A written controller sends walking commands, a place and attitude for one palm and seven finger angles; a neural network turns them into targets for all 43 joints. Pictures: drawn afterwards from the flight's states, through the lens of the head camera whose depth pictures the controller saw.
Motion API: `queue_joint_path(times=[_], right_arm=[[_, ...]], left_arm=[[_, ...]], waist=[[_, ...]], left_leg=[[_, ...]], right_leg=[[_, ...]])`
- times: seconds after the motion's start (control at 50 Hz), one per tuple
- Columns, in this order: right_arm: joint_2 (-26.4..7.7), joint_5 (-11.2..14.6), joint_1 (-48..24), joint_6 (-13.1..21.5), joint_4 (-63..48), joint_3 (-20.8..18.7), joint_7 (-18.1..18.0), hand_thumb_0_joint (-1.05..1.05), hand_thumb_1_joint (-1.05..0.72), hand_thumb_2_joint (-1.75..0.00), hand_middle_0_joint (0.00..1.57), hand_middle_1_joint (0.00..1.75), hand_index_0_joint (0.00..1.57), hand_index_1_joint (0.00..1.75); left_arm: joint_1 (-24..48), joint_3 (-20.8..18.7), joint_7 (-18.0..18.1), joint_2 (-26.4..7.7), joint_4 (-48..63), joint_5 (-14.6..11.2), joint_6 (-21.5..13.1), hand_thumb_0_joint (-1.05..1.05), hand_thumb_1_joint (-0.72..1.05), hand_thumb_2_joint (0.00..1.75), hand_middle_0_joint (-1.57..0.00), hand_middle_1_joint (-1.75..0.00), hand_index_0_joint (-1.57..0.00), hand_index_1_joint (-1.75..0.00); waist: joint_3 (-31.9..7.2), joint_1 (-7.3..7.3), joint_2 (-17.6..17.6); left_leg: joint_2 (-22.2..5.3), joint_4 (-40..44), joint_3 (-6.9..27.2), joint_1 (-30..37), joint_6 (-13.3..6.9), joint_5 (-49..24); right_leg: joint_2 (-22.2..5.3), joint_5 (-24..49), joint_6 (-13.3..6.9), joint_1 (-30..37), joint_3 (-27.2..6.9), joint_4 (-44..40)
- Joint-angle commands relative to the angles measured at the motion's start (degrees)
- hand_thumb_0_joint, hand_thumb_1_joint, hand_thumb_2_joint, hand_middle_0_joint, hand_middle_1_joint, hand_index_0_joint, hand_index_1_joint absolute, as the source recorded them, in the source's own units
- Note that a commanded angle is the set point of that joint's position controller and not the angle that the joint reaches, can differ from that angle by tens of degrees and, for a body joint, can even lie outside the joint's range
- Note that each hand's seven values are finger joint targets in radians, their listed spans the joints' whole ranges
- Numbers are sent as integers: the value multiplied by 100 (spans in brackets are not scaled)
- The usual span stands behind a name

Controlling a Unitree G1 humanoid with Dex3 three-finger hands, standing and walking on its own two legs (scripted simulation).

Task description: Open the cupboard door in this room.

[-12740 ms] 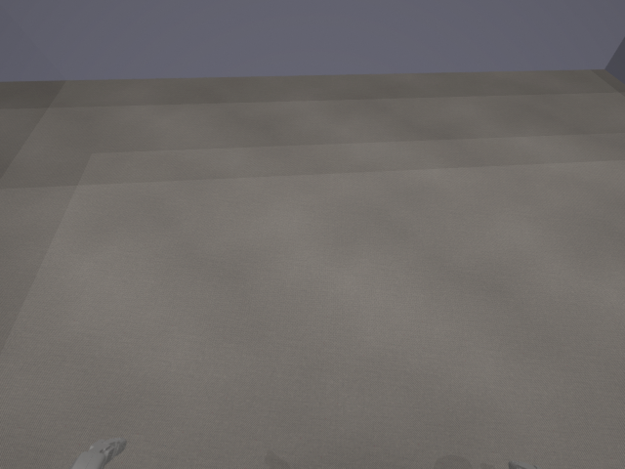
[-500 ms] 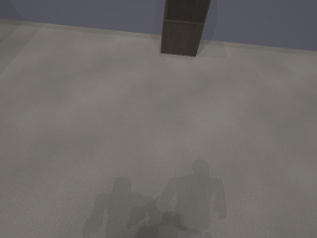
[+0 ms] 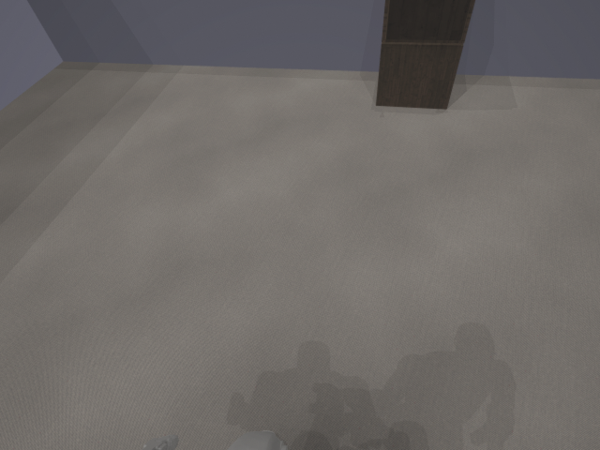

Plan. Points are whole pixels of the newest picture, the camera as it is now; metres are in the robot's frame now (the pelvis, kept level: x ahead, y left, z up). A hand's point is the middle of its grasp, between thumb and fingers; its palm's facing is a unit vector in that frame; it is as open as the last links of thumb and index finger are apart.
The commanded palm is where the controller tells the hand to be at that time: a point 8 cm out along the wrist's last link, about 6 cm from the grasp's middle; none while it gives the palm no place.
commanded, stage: turn or walk to find it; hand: left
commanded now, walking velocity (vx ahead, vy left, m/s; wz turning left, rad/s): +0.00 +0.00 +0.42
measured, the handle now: out of the picture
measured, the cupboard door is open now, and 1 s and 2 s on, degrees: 0 0 0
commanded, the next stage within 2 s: stand and wait in 0.58 s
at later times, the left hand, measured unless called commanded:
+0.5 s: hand out of the picture -0.05 +0.26 -0.18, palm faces +0.29 -0.93 -0.24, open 7.3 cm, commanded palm none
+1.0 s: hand out of the picture +0.00 +0.18 -0.15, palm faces +0.33 -0.90 -0.27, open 7.3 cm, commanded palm none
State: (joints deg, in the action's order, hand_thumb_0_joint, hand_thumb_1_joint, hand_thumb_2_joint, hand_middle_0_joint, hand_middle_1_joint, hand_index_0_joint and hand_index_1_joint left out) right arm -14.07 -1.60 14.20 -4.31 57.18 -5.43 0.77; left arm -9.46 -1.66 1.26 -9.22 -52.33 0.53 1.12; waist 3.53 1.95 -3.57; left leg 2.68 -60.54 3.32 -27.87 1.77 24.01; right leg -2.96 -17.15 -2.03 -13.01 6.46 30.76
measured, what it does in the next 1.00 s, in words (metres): steps on the spot, turning left: left foot, then right foot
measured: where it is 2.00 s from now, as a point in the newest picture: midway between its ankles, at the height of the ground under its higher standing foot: outside the picture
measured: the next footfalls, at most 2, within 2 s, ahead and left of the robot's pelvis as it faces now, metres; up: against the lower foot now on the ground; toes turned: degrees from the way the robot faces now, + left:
left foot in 0.36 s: -0.01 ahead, +0.15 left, +0.00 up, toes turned +16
right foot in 0.86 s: +0.05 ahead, -0.07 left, +0.00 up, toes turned +13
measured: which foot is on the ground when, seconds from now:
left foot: up 0.00-0.34, down 0.36-0.88, up 0.90-1.00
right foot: down 0.00-0.38, up 0.40-0.84, down 0.86-1.00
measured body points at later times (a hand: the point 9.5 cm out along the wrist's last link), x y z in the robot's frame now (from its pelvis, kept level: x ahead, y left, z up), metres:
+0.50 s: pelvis -0.02 +0.05 +0.00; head +0.01 +0.08 +0.45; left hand -0.07 +0.31 -0.16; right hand +0.14 -0.17 -0.13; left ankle -0.05 +0.14 -0.74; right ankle -0.02 -0.10 -0.67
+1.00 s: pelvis -0.01 -0.01 +0.00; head +0.01 -0.05 +0.45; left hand -0.02 +0.23 -0.13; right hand +0.07 -0.23 -0.18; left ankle -0.07 +0.14 -0.70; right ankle +0.01 -0.08 -0.74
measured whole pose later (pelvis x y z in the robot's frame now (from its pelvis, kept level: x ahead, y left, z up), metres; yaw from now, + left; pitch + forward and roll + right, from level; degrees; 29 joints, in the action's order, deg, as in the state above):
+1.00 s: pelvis -0.01 -0.01 +0.00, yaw +18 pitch -2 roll +3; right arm -11.5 -1.1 15.3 -2.9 61.5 -3.3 -0.6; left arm -11.6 -0.8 1.4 -7.9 -57.7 0.4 0.1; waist 2.0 1.0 -3.2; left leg 0.2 -45.7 1.9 -18.4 0.9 25.0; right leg -1.5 -16.0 -3.7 -12.2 5.2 29.7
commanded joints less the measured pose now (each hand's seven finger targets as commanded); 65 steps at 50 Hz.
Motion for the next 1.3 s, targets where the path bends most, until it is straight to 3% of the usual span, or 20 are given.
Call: queue_joint_path(times=[0.0, 0.24, 0.3, 0.32, 0.34, 0.36, 0.38, 0.42, 0.48, 0.7, 0.76, 0.8, 0.82, 0.84, 0.86, 0.88, 0.9, 0.98, 1.1, 1.28], right_arm=[[-363, 24, 214, 79, -282, -54, 23, 0, -90, -90, 20, 30, 20, 30], [-208, 124, -657, 210, -502, 136, -13, 0, -90, -90, 20, 30, 20, 30], [-270, 123, -273, 283, -411, 141, -31, 0, -90, -90, 20, 30, 20, 30], [-421, 110, -60, 332, -352, 109, -21, 0, -90, -90, 20, 30, 20, 30], [-913, 76, 156, 392, -356, 5, -33, 0, -90, -90, 20, 30, 20, 30], [-1364, 72, 378, 369, -329, -99, -79, 0, -90, -90, 20, 30, 20, 30], [-1375, 49, 442, 314, -269, -88, -94, 0, -90, -90, 20, 30, 20, 30], [-1025, 32, -67, 332, -348, -8, -195, 0, -90, -90, 20, 30, 20, 30], [-854, 60, -396, 392, -497, 72, -193, 0, -90, -90, 20, 30, 20, 30], [-682, 24, 24, 421, -358, 55, -206, 0, -90, -90, 20, 30, 20, 30], [-616, 17, -90, 415, -281, 85, -205, 0, -90, -90, 20, 30, 20, 30], [-544, 61, -166, 414, -218, 108, -198, 0, -90, -90, 20, 30, 20, 30], [-322, 108, -79, 432, -159, 140, -177, 0, -90, -90, 20, 30, 20, 30], [17, 165, 89, 427, -176, 215, -156, 0, -90, -90, 20, 30, 20, 30], [-2, 131, -70, 369, -263, 221, -167, 0, -90, -90, 20, 30, 20, 30], [-123, 93, -84, 280, -208, 169, -177, 0, -90, -90, 20, 30, 20, 30], [-184, 55, 8, 218, -112, 146, -181, 0, -90, -90, 20, 30, 20, 30], [1, 86, 374, 211, 306, 162, -145, 0, -90, -90, 20, 30, 20, 30], [-115, 79, 160, 143, 278, 92, -135, 0, -90, -90, 20, 30, 20, 30], [9, 124, -257, 214, 64, 178, -97, 0, -90, -90, 20, 30, 20, 30]], left_arm=[[63, -220, 73, -1017, 383, 17, -201, 0, 90, 90, -20, -30, -20, -30], [-802, -364, 52, -1421, -69, 132, -143, 0, 90, 90, -20, -30, -20, -30], [-642, -376, 37, -1482, -115, 86, -102, 0, 90, 90, -20, -30, -20, -30], [-598, -368, 30, -1387, -89, 34, -74, 0, 90, 90, -20, -30, -20, -30], [-628, -327, 14, -1132, 15, -6, -30, 0, 90, 90, -20, -30, -20, -30], [-443, -202, 4, -773, 223, 2, 14, 0, 90, 90, -20, -30, -20, -30], [-207, -211, 30, -923, 251, 32, 73, 0, 90, 90, -20, -30, -20, -30], [44, -270, 6, -946, 103, 45, 138, 0, 90, 90, -20, -30, -20, -30], [-221, -283, -72, -947, -53, 46, 86, 0, 90, 90, -20, -30, -20, -30], [115, -122, 2, -691, 55, 12, 56, 0, 90, 90, -20, -30, -20, -30], [-168, -86, 6, -648, -72, -11, -17, 0, 90, 90, -20, -30, -20, -30], [-610, -89, 17, -678, -288, -3, -88, 0, 90, 90, -20, -30, -20, -30], [-775, -99, 44, -862, -369, 28, -149, 0, 90, 90, -20, -30, -20, -30], [-744, -134, 77, -1227, -383, 73, -228, 0, 90, 90, -20, -30, -20, -30], [-687, -154, 59, -1450, -312, 67, -229, 0, 90, 90, -20, -30, -20, -30], [-525, -161, 54, -1372, -258, 48, -216, 0, 90, 90, -20, -30, -20, -30], [-328, -178, 63, -1233, -233, 38, -221, 0, 90, 90, -20, -30, -20, -30], [-243, -100, 46, -869, -313, 10, -222, 0, 90, 90, -20, -30, -20, -30], [-660, -212, 78, -898, -419, 32, -241, 0, 90, 90, -20, -30, -20, -30], [-817, -344, 99, -1199, -519, 112, -173, 0, 90, 90, -20, -30, -20, -30]], waist=[[-153, -40, 1188], [-466, -504, 1549], [-690, -248, 1401], [-829, -97, 958], [-979, 14, -405], [-793, 125, -1551], [-737, 212, -964], [-329, 53, -1119], [-348, -162, -528], [-505, -28, -447], [-499, -158, -552], [-607, -371, -308], [-676, -410, 220], [-723, -302, 1396], [-321, -370, 1832], [-231, -350, 1615], [39, -279, 1890], [66, -140, 1047], [-131, -321, 1043], [-430, -483, 1155]], left_leg=[[-339, -1011, -27, -474, 174, -510], [-478, 1630, -665, 349, 189, 313], [-383, 2984, -880, 1294, 97, -696], [-498, 3732, -729, 1967, 15, -1513], [-1471, 4100, 584, 2798, -338, -2661], [-2537, 4147, 1747, 2952, -958, -4631], [-2697, 4085, 1459, 2477, -1291, -4127], [-2070, 4216, 1223, 2100, -1082, -3567], [-1598, 4169, 691, 2144, -923, -3574], [-1656, 4074, 985, 2242, -1167, -3842], [-1515, 3940, 1028, 1878, -1071, -3612], [-1249, 3643, 812, 1452, -771, -2820], [-944, 3267, 557, 1072, -481, -2031], [-419, 2711, 58, 482, -156, -656], [-186, 2146, -74, 411, -67, 606], [-313, 1667, 99, 594, -88, 702], [-405, 1347, 160, 586, -111, 521], [-419, 787, -133, 600, -47, -106], [-533, 177, -57, 146, 122, -38], [-538, 1537, -456, 544, 86, 398]], right_leg=[[-1355, 1083, -307, 234, -759, -1456], [-1824, 2947, -649, 1023, -445, -714], [-1693, 2766, -296, 719, -67, -162], [-1516, 2332, -18, 310, 159, 351], [-921, 682, 370, -766, 453, 1388], [-380, -2043, 660, -1868, 288, 2350], [-434, -2046, 555, -1613, -140, 2931], [-463, -1282, 586, -1883, -468, 3286], [-348, -591, 654, -1822, -460, 3460], [-147, -838, 669, -1187, -481, 1895], [5, -551, 559, -453, -390, 737], [5, 546, 524, 451, -309, -469], [-333, 959, 456, 997, -682, -982], [-1341, 1246, 97, 1275, -1870, -1276], [-2002, 1408, -434, 571, -2366, -1596], [-1986, 1031, -727, 98, -2288, -1743], [-1748, 545, -739, -276, -2199, -1861], [-1185, 1134, -547, -6, -1232, -1641], [-1494, 1556, -642, 506, -1202, -1547], [-1808, 1782, -830, 772, -1032, -1245]])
